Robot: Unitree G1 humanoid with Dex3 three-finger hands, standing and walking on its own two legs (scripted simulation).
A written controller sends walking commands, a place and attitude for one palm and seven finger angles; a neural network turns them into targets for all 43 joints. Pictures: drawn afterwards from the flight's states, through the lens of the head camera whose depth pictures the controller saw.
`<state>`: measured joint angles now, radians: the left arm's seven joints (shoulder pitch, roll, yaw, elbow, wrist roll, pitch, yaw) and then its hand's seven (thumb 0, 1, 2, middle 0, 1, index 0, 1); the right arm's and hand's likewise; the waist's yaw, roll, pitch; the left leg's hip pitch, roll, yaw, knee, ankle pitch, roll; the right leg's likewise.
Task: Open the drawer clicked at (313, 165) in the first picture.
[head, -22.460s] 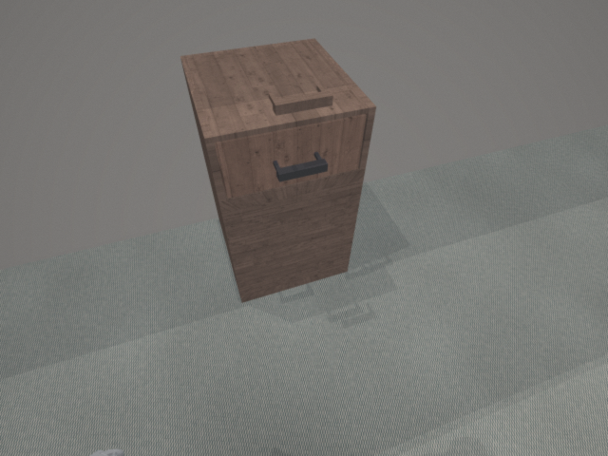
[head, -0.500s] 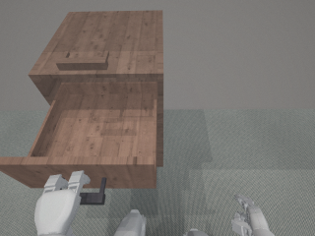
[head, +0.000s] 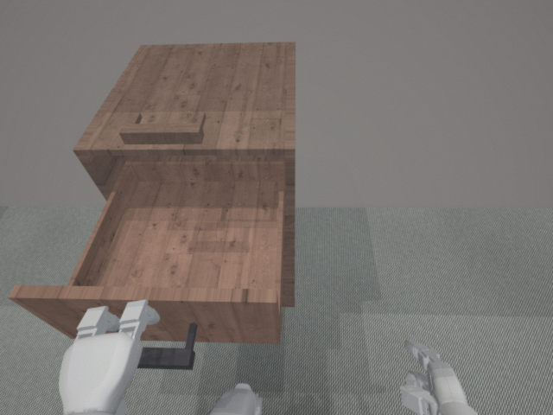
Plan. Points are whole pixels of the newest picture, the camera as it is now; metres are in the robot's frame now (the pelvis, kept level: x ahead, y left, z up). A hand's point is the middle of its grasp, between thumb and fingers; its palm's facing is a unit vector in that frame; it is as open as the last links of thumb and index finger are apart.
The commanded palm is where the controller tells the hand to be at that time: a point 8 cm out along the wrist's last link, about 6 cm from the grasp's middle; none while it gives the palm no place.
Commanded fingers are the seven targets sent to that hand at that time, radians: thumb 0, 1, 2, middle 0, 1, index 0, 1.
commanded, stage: lift the hand off the handle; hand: left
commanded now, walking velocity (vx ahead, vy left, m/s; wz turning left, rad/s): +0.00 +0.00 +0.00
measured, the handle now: (153, 343) +0.23 +0.23 -0.06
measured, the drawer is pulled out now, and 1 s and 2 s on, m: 0.30 0.30 0.30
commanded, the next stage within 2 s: draw the hand back to the body in 1.34 s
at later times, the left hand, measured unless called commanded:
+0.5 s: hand (112, 365) +0.18 +0.23 +0.03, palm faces +0.02 -0.12 -0.99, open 13.9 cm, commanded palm +0.15 +0.23 +0.09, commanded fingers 0.00 -0.50 0.30 -0.30 -1.20 -0.30 -1.20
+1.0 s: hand (93, 351) +0.18 +0.24 +0.06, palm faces +0.03 -0.13 -0.99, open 13.9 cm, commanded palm +0.16 +0.24 +0.13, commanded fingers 0.00 -0.50 0.30 -0.30 -1.20 -0.30 -1.20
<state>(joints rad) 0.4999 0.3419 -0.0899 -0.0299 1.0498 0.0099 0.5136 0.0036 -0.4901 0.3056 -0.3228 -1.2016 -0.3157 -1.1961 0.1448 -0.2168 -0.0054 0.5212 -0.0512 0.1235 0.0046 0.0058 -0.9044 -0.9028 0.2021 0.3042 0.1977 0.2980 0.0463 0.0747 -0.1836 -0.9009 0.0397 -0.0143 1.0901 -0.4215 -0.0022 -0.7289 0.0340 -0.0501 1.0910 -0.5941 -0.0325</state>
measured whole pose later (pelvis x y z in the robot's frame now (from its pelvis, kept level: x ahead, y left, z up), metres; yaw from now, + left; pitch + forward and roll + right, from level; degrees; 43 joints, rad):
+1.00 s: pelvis +0.01 +0.01 +0.03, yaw +0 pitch +9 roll -1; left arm 0.58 0.41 -0.02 -0.22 0.96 -0.03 0.38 0.00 -0.49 0.31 -0.32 -1.20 -0.32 -1.20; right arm 0.16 -0.23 -0.02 0.53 -0.03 0.10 0.02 0.01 -0.91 -0.90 0.20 0.30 0.20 0.30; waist 0.05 0.08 -0.15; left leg -0.70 0.04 0.00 0.93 -0.37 0.01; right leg -0.53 0.03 -0.03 0.91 -0.53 -0.02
